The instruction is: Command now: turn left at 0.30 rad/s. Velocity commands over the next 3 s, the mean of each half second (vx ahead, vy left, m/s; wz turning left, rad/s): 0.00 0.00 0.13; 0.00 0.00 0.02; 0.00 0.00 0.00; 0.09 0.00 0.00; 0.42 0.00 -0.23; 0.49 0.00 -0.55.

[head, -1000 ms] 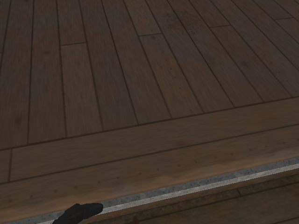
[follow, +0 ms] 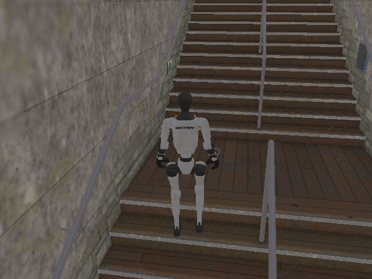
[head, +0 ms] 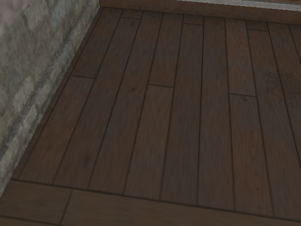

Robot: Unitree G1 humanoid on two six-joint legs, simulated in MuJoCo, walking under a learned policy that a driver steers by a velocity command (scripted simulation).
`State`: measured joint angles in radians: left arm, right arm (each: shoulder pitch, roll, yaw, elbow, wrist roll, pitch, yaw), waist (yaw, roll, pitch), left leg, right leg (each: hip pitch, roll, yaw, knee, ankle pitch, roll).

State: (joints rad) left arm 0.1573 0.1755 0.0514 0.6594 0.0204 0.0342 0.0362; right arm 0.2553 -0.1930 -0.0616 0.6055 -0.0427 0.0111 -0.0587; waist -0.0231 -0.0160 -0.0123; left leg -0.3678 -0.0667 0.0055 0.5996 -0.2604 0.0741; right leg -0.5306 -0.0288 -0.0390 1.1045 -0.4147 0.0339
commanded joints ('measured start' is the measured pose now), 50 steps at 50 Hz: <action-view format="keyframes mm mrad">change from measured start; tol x4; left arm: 1 30 30 -6 -50 -13 -5 10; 5 139 15 -15 -17 16 -29 19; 6 73 63 -17 -45 23 -42 19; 8 -36 12 -30 -79 -4 -50 8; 17 128 20 -10 38 -7 -77 8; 50 269 -3 -42 276 -5 -67 23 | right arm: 1 11 -86 -17 -61 2 -20 1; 4 -34 -44 -2 -36 40 -21 20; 6 56 40 12 -12 53 -21 40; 10 5 -18 2 38 28 -9 46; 20 74 19 2 161 28 -44 29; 50 165 0 34 342 38 -27 9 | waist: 1 -13 170 -89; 4 52 120 -89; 6 -30 -160 -89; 7 -21 -233 -93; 11 -4 -86 3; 18 28 28 -14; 50 26 17 68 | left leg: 1 146 256 -255 -156 448 155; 3 93 256 -273 -148 472 130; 4 47 216 -253 -123 395 85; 5 -11 168 -217 -53 284 29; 6 -95 71 -117 -4 -36 -15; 7 23 57 -57 4 -125 -54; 10 131 82 -72 -125 58 -52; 15 90 119 -106 -207 146 -31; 50 126 153 -88 -277 149 -30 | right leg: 1 84 14 -7 -283 -92 -29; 2 145 23 -18 -366 -46 -38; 4 340 14 -11 -662 220 -64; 5 401 -76 108 -750 307 -76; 6 437 -212 259 -776 526 -135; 7 285 -269 312 -806 437 -218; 8 220 -221 274 -819 280 -204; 10 197 -127 193 -825 115 -134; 18 370 -74 95 -764 270 -115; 50 413 -69 113 -842 306 -127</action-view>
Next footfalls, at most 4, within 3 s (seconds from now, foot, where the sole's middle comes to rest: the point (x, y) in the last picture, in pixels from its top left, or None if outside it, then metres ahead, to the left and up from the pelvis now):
0.10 right None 0.06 -0.11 -0.76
2.32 left None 0.39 0.25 -0.61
2.94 right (138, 168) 0.70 0.06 -0.61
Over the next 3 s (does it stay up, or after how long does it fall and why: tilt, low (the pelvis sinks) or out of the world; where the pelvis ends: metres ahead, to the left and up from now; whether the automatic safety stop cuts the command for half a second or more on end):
stays up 0.60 0.12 0.14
